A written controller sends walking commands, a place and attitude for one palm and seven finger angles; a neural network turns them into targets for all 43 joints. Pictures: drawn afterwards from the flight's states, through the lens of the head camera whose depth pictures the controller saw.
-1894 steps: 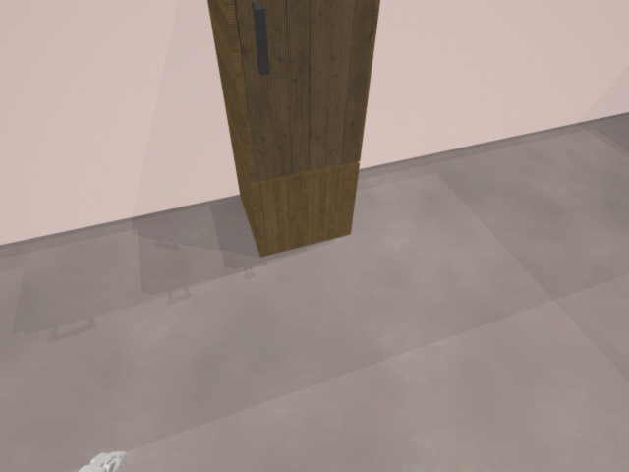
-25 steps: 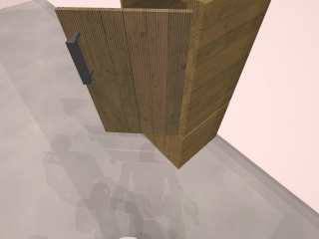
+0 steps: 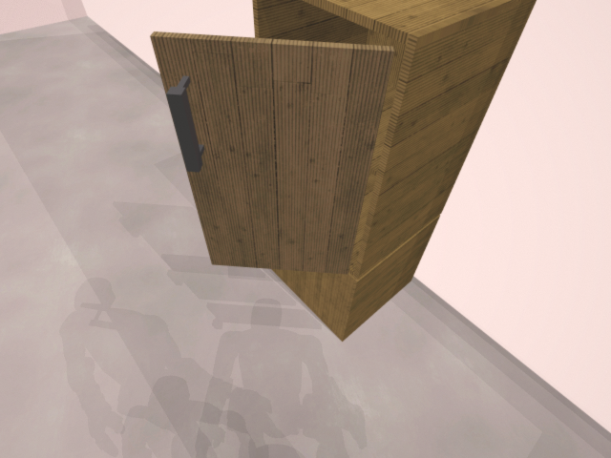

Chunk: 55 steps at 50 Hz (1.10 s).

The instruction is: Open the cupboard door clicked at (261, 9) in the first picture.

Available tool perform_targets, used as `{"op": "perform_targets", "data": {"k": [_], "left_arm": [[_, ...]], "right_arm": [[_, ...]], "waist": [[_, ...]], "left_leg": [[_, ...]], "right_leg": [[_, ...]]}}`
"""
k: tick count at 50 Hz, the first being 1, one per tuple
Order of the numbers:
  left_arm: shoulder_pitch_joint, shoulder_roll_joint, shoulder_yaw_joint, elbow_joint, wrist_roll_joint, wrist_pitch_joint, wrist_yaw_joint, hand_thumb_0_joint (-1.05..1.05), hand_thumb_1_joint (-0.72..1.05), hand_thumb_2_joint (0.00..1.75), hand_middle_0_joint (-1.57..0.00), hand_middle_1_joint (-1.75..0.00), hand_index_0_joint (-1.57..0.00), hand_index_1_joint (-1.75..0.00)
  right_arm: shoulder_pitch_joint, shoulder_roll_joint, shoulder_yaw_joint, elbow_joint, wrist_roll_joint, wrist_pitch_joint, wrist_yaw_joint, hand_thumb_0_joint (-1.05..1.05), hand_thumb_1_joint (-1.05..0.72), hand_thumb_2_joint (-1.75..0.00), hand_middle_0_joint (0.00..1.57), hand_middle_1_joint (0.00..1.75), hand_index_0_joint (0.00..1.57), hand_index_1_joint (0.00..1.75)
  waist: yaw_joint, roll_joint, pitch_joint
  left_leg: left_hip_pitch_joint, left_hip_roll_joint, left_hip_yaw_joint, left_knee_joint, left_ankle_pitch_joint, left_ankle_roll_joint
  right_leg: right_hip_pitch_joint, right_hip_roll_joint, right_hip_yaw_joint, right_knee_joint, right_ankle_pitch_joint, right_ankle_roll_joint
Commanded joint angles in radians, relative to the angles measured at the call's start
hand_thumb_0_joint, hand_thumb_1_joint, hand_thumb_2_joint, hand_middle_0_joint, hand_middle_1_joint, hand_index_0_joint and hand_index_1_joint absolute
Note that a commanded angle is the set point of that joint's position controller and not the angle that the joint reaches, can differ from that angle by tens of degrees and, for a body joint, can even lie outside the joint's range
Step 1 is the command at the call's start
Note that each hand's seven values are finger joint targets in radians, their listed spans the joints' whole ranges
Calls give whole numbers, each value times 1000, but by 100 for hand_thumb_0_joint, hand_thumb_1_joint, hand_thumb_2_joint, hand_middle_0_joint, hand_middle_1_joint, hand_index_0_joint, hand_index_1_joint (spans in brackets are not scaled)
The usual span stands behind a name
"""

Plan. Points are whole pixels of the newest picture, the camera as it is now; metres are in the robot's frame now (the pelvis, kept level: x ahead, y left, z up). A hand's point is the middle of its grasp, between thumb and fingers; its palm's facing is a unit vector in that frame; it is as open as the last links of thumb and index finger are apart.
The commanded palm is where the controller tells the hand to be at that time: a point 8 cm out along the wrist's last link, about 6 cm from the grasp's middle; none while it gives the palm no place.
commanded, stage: come to a stop and stand still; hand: left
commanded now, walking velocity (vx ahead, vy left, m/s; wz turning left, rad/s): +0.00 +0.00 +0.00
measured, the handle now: (189, 125) +0.60 +0.26 +0.11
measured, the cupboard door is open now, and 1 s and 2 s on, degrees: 45 45 45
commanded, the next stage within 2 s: look again from close up in 0.08 s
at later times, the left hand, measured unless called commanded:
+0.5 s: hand out of the picture +0.04 +0.18 -0.17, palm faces +0.01 -0.97 -0.26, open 7.3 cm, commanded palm none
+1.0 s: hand out of the picture +0.03 +0.15 -0.18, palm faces +0.05 -0.98 -0.20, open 7.3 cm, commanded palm none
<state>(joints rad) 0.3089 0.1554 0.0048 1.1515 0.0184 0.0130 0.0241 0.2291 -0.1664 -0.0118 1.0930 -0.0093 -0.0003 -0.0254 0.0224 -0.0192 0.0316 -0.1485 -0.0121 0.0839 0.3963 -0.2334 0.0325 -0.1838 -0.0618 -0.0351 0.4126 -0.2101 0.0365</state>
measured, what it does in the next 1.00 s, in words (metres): stands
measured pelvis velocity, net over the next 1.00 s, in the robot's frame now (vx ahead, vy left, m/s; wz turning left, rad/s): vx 0.03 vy -0.02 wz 0.01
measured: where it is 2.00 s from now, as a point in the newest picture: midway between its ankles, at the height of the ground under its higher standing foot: outside the picture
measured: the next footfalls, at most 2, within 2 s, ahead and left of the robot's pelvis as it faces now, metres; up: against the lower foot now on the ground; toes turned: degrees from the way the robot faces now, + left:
left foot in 1.66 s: +0.15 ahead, +0.21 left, +0.00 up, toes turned +5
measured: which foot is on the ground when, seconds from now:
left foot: down 0.00-1.00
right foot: down 0.00-1.00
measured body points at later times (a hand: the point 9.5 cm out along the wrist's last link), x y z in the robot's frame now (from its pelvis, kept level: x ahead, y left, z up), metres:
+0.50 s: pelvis +0.02 -0.01 -0.01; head +0.03 -0.03 +0.44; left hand +0.04 +0.23 -0.15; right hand +0.01 -0.22 -0.18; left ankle -0.01 +0.09 -0.74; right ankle +0.01 -0.14 -0.74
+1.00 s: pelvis +0.03 -0.02 -0.01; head +0.05 -0.03 +0.44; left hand +0.03 +0.20 -0.17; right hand +0.05 -0.26 -0.17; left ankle -0.01 +0.09 -0.74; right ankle +0.01 -0.14 -0.74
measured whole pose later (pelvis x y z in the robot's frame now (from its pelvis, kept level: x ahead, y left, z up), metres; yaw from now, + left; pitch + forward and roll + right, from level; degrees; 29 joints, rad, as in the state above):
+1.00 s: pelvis +0.03 -0.02 -0.01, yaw +1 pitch +0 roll +0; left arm 0.28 0.15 0.01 1.08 0.02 -0.01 0.03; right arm 0.26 -0.19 -0.01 1.09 -0.02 0.01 -0.02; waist 0.02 0.01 0.04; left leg -0.18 0.04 0.06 0.54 -0.35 -0.01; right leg -0.20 -0.02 -0.06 0.53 -0.33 0.00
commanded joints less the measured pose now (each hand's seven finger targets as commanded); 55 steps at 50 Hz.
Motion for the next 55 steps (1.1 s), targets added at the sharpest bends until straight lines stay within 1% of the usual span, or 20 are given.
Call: {"op": "perform_targets", "data": {"k": [1, 8, 9, 10, 11, 12, 16, 18, 21, 25, 35, 38, 41, 45, 48, 50, 52, 53, 54, 55], "left_arm": [[21, 86, 12, -33, -4, -25, 5, 0, 90, 90, -20, -30, -20, -30], [28, 70, 9, -20, -9, -26, 11, 0, 90, 90, -20, -30, -20, -30], [64, 101, -6, -9, 8, -48, 51, 0, 90, 90, -20, -30, -20, -30], [40, 126, 4, -53, -1, -49, 42, 0, 90, 90, -20, -30, -20, -30], [19, 131, 5, -62, -2, -52, 31, 0, 90, 90, -20, -30, -20, -30], [20, 123, 0, -64, -1, -50, 24, 0, 90, 90, -20, -30, -20, -30], [12, 92, -2, -75, -4, -47, 16, 0, 90, 90, -20, -30, -20, -30], [10, 88, -2, -78, -7, -47, 17, 0, 90, 90, -20, -30, -20, -30], [-3, 95, -1, -83, -6, -45, 16, 0, 90, 90, -20, -30, -20, -30], [-2, 104, 1, -87, -8, -41, 16, 0, 90, 90, -20, -30, -20, -30], [-1, 122, 11, -90, -7, -43, 13, 0, 90, 90, -20, -30, -20, -30], [0, 128, 11, -87, -7, -45, 13, 0, 90, 90, -20, -30, -20, -30], [11, 138, 18, -91, -3, -45, 12, 0, 90, 90, -20, -30, -20, -30], [29, 177, 38, -98, -1, -39, 11, 0, 90, 90, -20, -30, -20, -30], [39, 191, 54, -106, 2, -37, 15, 0, 90, 90, -20, -30, -20, -30], [32, 192, 62, -115, 4, -34, 17, 0, 90, 90, -20, -30, -20, -30], [5, 185, 69, -134, 5, -26, 18, 0, 90, 90, -20, -30, -20, -30], [-3, 171, 68, -142, 5, -22, 17, 0, 90, 90, -20, -30, -20, -30], [-17, 147, 65, -153, 5, -15, 14, 0, 90, 90, -20, -30, -20, -30], [-34, 116, 59, -164, 7, -9, 13, 0, 90, 90, -20, -30, -20, -30]], "right_arm": [[76, -86, -10, -6, 2, -17, -9, 0, -90, -90, 20, 30, 20, 30], [117, -63, -4, 33, -1, -23, -13, 0, -90, -90, 20, 30, 20, 30], [38, -116, 0, -44, 12, -40, 4, 0, -90, -90, 20, 30, 20, 30], [100, -71, 2, -60, -2, -35, 7, 0, -90, -90, 20, 30, 20, 30], [71, -61, 7, -54, -11, -37, 10, 0, -90, -90, 20, 30, 20, 30], [105, -71, 8, -62, -10, -38, 10, 0, -90, -90, 20, 30, 20, 30], [140, -79, 6, -71, -8, -47, 1, 0, -90, -90, 20, 30, 20, 30], [143, -85, 6, -67, -7, -49, -2, 0, -90, -90, 20, 30, 20, 30], [140, -83, 5, -61, -6, -44, -3, 0, -90, -90, 20, 30, 20, 30], [124, -87, 6, -47, -6, -39, -2, 0, -90, -90, 20, 30, 20, 30], [85, -90, 5, -28, -7, -36, -4, 0, -90, -90, 20, 30, 20, 30], [74, -90, 4, -22, -5, -35, -5, 0, -90, -90, 20, 30, 20, 30], [77, -89, 3, -23, -6, -27, -2, 0, -90, -90, 20, 30, 20, 30], [63, -80, -2, -44, -6, -9, 5, 0, -90, -90, 20, 30, 20, 30], [57, -75, -7, -57, -7, -4, 6, 0, -90, -90, 20, 30, 20, 30], [64, -74, -10, -61, -5, -6, 6, 0, -90, -90, 20, 30, 20, 30], [106, -75, -12, -55, -5, -10, 8, 0, -90, -90, 20, 30, 20, 30], [126, -88, -14, -49, -6, -14, 9, 0, -90, -90, 20, 30, 20, 30], [143, -118, -20, -48, -10, -15, 7, 0, -90, -90, 20, 30, 20, 30], [160, -148, -26, -51, -15, -14, 4, 0, -90, -90, 20, 30, 20, 30]], "waist": [[-15, 8, 25], [-13, 24, 37], [-1, 76, 51], [-32, 120, 5], [-7, 150, 55], [-21, 117, 31], [-21, 60, -21], [-19, 21, -18], [-23, -22, 23], [-22, -34, 58], [-20, 17, 5], [-19, 8, -7], [-14, -4, -4], [-3, -77, 27], [5, -120, 42], [2, -123, 36], [-17, -77, 27], [-21, -21, 6], [-26, 86, 5], [-30, 199, 9]], "left_leg": [[-24, 119, -110, -106, 80, -10], [-24, 117, -107, -97, 140, -15], [-83, 143, -77, 79, 295, -33], [-96, 100, -102, 28, 88, -30], [-123, 92, -101, 4, 46, -23], [-133, 102, -117, -7, 10, -15], [-103, 124, -138, -1, 141, 11], [-83, 122, -126, 9, 195, 10], [-83, 116, -118, 0, 172, 9], [-79, 111, -107, -17, 132, 6], [-25, 113, -78, -10, 166, -5], [-15, 114, -72, -1, 169, -9], [-29, 98, -53, 27, 98, -14], [-113, 53, -11, 107, -48, -32], [-159, 45, -3, 160, -106, -38], [-138, 47, -4, 135, -91, -37], [-72, 54, -10, 67, -5, -30], [-19, 76, -32, 41, 88, -19], [13, 134, -93, 26, 201, 11], [32, 202, -169, -12, 293, 65]], "right_leg": [[0, -55, 55, -75, 65, -44], [18, -56, 56, -66, 97, -49], [-21, -85, 71, -19, 263, -52], [0, -85, 71, 9, 63, -73], [-33, -75, 64, 10, 28, -76], [-31, -54, 52, 21, -47, -73], [-2, -33, 30, 60, 30, -68], [-4, -38, 34, 65, 75, -66], [-23, -42, 40, 56, 93, -63], [-43, -46, 56, 36, 90, -62], [-6, -53, 69, 21, 193, -69], [5, -57, 71, 15, 226, -70], [15, -75, 99, 10, 203, -87], [23, -159, 199, -60, 105, -132], [35, -219, 250, -75, 173, -171], [19, -224, 236, -48, 214, -175], [-21, -182, 167, 15, 184, -147], [-47, -138, 120, 70, 147, -126], [-88, -71, 41, 146, 60, -95], [-146, -6, -47, 239, -103, -68]]}}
